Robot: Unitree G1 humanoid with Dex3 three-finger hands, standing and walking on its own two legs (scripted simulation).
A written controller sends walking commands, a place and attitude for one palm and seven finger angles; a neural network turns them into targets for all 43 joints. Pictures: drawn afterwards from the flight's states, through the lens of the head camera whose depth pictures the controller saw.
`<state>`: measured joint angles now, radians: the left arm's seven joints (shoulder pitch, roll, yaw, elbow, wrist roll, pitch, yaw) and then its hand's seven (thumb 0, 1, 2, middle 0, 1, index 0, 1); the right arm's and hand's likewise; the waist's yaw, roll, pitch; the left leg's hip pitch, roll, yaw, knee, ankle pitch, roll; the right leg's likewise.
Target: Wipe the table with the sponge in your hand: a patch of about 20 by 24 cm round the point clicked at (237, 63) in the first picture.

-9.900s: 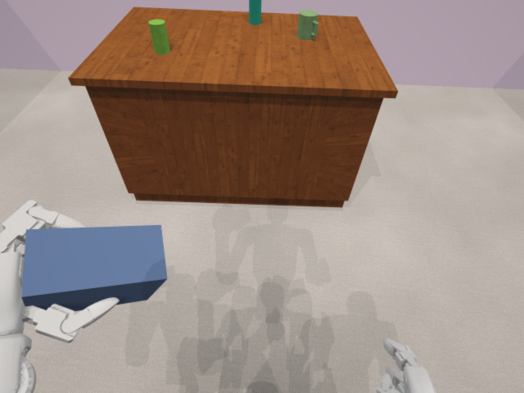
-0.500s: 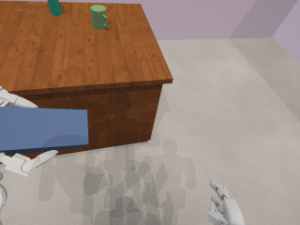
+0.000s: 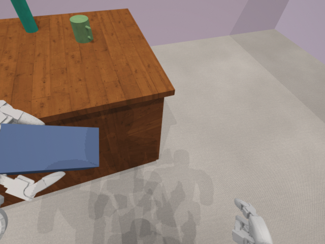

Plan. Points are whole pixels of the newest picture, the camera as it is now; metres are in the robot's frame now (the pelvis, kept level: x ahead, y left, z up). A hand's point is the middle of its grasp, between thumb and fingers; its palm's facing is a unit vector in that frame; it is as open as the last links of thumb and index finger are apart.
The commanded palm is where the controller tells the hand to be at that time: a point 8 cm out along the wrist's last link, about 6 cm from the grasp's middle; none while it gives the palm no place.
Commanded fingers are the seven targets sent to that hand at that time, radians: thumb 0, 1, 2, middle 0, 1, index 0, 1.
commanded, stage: shuffle to correct the standing spot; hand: left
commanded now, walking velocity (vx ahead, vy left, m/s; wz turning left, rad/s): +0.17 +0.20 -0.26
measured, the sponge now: (66, 151) +0.24 +0.20 +0.16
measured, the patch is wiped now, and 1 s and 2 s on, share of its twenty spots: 0.00 0.00 0.00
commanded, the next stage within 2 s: none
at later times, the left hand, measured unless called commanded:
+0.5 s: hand (11, 118) +0.28 +0.30 +0.19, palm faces +0.29 -0.83 -0.48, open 10.8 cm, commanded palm +0.22 +0.33 +0.20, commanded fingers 0.00 0.10 1.30 -1.20 -1.60 -1.20 -1.60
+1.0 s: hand out of the picture +0.31 +0.39 +0.19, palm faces +0.31 -0.86 -0.40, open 10.8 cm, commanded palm +0.25 +0.44 +0.20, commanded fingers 0.00 0.10 1.30 -1.20 -1.60 -1.20 -1.60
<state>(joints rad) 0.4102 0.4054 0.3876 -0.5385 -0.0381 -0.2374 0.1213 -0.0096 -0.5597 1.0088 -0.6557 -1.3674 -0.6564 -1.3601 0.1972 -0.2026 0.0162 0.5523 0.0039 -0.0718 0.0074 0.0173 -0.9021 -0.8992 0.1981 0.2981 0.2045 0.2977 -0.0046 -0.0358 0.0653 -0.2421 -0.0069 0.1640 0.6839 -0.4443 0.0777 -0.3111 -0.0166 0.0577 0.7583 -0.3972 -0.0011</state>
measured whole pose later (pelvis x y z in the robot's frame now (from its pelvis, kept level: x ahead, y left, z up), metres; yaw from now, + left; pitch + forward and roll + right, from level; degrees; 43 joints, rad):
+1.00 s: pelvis +0.06 +0.18 +0.00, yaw -6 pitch -3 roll +2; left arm 0.38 0.41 0.37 -0.51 -0.01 -0.22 0.14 -0.01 -0.56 1.01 -0.66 -1.36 -0.66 -1.35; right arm 0.21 -0.21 -0.05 0.61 0.00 -0.14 -0.03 0.02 -0.90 -0.90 0.20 0.30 0.20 0.30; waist 0.00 -0.07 0.09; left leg -0.33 0.03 0.08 0.62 -0.23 0.00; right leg -0.39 -0.10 -0.01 0.94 -0.52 0.01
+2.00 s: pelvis +0.11 +0.33 +0.01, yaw -4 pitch -2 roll +1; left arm 0.42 0.34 0.31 -0.46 -0.01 -0.17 0.15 -0.01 -0.56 1.01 -0.67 -1.35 -0.67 -1.34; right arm 0.24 -0.23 0.01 0.64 -0.01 -0.12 -0.04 0.02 -0.90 -0.90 0.20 0.30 0.20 0.30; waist 0.03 -0.02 0.04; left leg -0.33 0.06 0.07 0.58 -0.25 0.02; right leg -0.24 -0.04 -0.11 0.59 -0.31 -0.02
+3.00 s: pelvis +0.18 +0.33 +0.01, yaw -5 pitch -2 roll +1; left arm 0.43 0.35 0.32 -0.47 -0.02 -0.11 0.13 -0.01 -0.56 1.01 -0.68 -1.34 -0.67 -1.33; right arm 0.22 -0.19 0.02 0.62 0.00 -0.08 -0.05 0.02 -0.90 -0.90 0.20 0.30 0.20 0.30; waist 0.02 -0.05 0.04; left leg -0.22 0.00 0.07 0.53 -0.27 0.02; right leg -0.26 0.00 -0.07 0.58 -0.30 -0.04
